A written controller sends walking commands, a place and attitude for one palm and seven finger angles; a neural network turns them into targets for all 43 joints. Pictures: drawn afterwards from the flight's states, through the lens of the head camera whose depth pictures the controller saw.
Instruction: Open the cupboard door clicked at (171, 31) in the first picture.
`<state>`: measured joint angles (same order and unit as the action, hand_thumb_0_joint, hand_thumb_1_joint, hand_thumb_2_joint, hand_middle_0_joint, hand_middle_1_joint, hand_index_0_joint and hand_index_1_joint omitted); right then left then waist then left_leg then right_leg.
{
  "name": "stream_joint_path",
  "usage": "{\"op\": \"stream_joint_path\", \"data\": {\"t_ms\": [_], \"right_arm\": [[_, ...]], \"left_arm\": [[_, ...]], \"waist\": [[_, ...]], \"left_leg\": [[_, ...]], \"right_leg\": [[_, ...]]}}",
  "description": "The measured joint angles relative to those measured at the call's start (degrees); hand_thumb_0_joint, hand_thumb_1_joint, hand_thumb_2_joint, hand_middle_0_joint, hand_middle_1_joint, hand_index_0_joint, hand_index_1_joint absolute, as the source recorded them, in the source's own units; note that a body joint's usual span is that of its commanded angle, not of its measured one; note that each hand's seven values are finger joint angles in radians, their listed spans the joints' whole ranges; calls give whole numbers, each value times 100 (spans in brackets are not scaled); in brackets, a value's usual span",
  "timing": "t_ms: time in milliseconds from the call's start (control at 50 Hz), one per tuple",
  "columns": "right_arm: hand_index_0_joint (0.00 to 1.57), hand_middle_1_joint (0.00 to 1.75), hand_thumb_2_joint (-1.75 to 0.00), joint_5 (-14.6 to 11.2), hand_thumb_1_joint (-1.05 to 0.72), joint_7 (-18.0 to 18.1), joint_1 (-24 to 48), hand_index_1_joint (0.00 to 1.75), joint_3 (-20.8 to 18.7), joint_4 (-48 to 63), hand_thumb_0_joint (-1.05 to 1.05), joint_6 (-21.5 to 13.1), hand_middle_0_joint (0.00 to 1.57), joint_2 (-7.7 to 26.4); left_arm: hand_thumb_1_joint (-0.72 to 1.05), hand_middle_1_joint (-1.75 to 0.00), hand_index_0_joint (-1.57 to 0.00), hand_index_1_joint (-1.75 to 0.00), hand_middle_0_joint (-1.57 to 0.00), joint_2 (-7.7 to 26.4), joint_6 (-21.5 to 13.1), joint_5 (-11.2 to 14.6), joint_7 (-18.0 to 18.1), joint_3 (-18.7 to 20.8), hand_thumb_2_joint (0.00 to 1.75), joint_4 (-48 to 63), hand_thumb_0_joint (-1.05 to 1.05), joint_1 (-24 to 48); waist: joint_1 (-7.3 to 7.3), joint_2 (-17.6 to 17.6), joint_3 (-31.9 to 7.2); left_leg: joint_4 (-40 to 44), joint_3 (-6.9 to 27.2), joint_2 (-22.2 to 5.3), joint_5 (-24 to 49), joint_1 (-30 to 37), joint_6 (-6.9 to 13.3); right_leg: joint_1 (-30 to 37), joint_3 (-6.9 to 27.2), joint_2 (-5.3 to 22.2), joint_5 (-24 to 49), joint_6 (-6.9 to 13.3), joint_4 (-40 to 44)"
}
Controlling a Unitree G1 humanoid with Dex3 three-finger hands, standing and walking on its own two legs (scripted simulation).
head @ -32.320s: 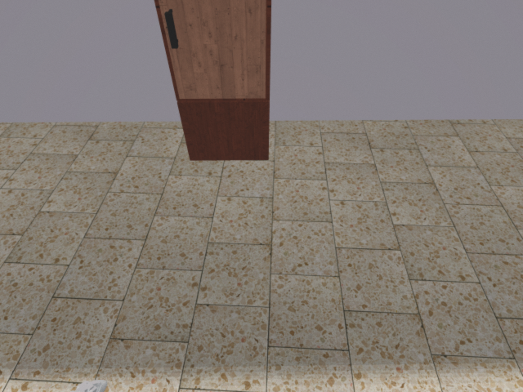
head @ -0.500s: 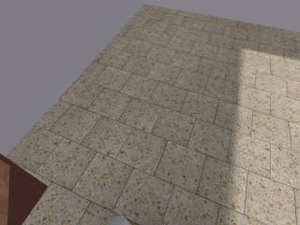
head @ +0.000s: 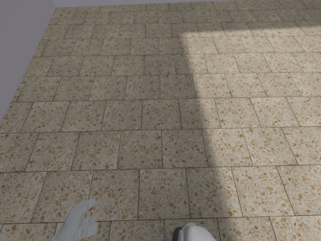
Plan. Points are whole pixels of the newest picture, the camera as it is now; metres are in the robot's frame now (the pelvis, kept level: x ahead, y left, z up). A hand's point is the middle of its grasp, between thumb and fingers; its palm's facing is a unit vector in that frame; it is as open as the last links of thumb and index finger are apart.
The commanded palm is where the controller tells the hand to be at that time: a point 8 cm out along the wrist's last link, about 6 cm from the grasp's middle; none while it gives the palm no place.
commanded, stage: walk to a spot facing it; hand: left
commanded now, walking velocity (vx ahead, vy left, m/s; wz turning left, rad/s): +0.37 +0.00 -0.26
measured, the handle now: out of the picture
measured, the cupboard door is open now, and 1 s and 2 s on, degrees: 43 43 43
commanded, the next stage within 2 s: turn to face it in 0.70 s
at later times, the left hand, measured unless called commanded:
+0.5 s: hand (109, 217) +0.20 +0.15 -0.16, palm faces +0.02 -0.98 -0.19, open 7.3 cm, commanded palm none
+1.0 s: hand (136, 105) +0.62 +0.10 -0.15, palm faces -0.17 -0.95 -0.25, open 7.3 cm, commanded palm none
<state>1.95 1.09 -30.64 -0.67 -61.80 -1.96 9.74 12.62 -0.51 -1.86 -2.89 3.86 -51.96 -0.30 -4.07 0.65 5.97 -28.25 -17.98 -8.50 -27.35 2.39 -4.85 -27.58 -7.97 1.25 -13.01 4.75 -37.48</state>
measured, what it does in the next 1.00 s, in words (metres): walks ahead: right foot, then left foot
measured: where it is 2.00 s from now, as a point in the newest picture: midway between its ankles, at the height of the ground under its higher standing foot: (179, 171)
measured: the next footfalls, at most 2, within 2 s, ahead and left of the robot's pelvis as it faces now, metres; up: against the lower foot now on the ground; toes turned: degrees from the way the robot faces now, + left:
right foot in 0.02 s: +0.13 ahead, -0.09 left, +0.00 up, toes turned -7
left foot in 0.54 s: +0.42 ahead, +0.07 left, +0.00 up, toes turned +1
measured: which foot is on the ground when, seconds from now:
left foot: down 0.00-0.00, up 0.02-0.52, down 0.54-0.96, up 0.98-1.00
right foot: up 0.00-0.00, down 0.02-0.52, up 0.54-0.92, down 0.94-1.00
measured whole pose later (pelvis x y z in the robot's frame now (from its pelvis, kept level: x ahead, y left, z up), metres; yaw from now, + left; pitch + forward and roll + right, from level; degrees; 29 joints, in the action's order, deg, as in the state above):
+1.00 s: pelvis +0.48 -0.08 +0.00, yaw -8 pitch +0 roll +1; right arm 0.5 1.1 -27.0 -0.9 -66.3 -0.8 7.9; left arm 11.5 -3.4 -1.4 0.1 2.9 -58.0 -6.0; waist -3.5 1.1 4.7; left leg -42.0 -6.8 -3.8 -29.9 -9.8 -1.4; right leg -23.3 -7.4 4.8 -13.1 1.2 -35.4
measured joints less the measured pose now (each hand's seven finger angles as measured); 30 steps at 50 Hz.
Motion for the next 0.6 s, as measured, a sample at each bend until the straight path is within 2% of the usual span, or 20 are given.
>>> {"op": "stream_joint_path", "data": {"t_ms": [20, 40, 80, 120, 180, 220, 280, 400, 480, 520, 540, 560, 600], "right_arm": [[20, 30, -90, -45, -91, -25, -69, 30, 8, -78, 1, 48, 20, -30], [20, 30, -90, -94, -91, -36, 0, 30, -1, -149, 1, 119, 20, -32], [20, 30, -90, -130, -91, -40, 283, 30, -62, -196, 1, 220, 21, -9], [20, 30, -90, -100, -91, -31, 619, 30, -127, -118, 1, 236, 20, 22], [20, 30, -90, -51, -91, -39, 1094, 30, -171, 151, 1, 190, 20, 31], [19, 30, -90, -36, -91, -57, 1332, 30, -192, 315, 1, 134, 20, 0], [19, 30, -90, -33, -92, -95, 1696, 30, -205, 453, 1, 103, 20, -11], [19, 30, -90, -75, -91, -198, 2392, 30, -197, 541, 0, 88, 20, 15], [19, 30, -90, -84, -91, -226, 2733, 30, -172, 586, 0, 41, 20, -7], [20, 30, -90, -57, -91, -201, 2802, 30, -142, 632, 0, -58, 20, -10], [20, 30, -90, -14, -91, -180, 2794, 30, -132, 670, 0, -133, 20, 15], [20, 30, -90, 7, -91, -146, 2769, 30, -133, 696, 0, -191, 20, 3], [20, 30, -90, -12, -91, -97, 2589, 30, -114, 700, 0, -230, 20, -24]], "left_arm": [[91, -30, -20, -30, -19, 13, -104, -1, 21, -11, 90, 42, 0, 18], [91, -30, -20, -30, -19, -11, -197, 35, 65, -8, 90, 56, 0, 31], [91, -30, -20, -30, -19, -78, -260, 107, 144, -47, 90, 28, 0, -65], [91, -30, -20, -30, -19, -167, -231, 125, 216, -89, 90, -92, 0, -284], [92, -30, -20, -30, -19, -317, -236, 136, 286, -77, 90, -341, -1, -687], [96, -30, -20, -30, -20, -286, -331, 161, 363, 56, 90, -410, -3, -880], [97, -30, -20, -30, -20, -219, -402, 128, 330, 33, 90, -570, -3, -1167], [94, -30, -20, -30, -20, -289, -445, 102, 340, -102, 90, -937, -2, -1792], [93, -30, -20, -30, -20, -347, -412, 84, 361, -157, 90, -1181, -1, -2201], [92, -30, -20, -30, -20, -386, -375, 89, 360, -164, 90, -1308, 0, -2406], [92, -30, -20, -30, -20, -436, -336, 109, 348, -163, 90, -1356, 0, -2504], [92, -30, -20, -30, -20, -447, -287, 130, 330, -166, 90, -1397, 0, -2508], [91, -30, -20, -30, -20, -433, -207, 118, 313, -155, 90, -1414, 0, -2422]], "waist": [[27, -64, -8], [48, -58, 58], [12, -39, 150], [-5, -24, 119], [-8, -24, -41], [69, -16, -161], [209, 32, -287], [491, 70, -327], [635, -80, -252], [647, -156, -222], [631, -97, -242], [615, -131, -211], [636, -237, -206]], "left_leg": [[-770, 74, -98, -96, -241, 45], [-1868, 408, -146, -267, -648, 97], [-3721, 1096, -32, -100, -1543, 197], [-4357, 1375, 1, 374, -2255, 241], [-3926, 1508, -44, 871, -3001, 215], [-3403, 1562, -43, 1108, -3314, 191], [-2801, 1572, -5, 1413, -3581, 173], [-1829, 1415, 213, 1673, -3573, 260], [-1130, 1197, 507, 1513, -3203, 450], [-638, 1063, 693, 1624, -2795, 615], [-531, 1078, 672, 1881, -2663, 870], [-734, 1031, 673, 1818, -2653, 987], [-886, 911, 706, 1422, -2482, 957]], "right_leg": [[153, 9, -10, 164, 129, 94], [150, 12, -48, 58, 171, -147], [362, 20, -128, -280, 157, -258], [724, 66, -231, -310, 96, 117], [1245, 168, -366, -148, 120, 866], [1552, 213, -439, -86, 156, 1280], [1976, 290, -535, -112, 163, 1691], [2775, 439, -616, -492, 91, 2023], [3231, 522, -519, -945, -15, 1948], [3205, 557, -433, -1322, -78, 1348], [2920, 534, -452, -1472, -121, 568], [2493, 564, -409, -1503, -140, -552], [1579, 692, -304, -1358, -151, -2521]]}}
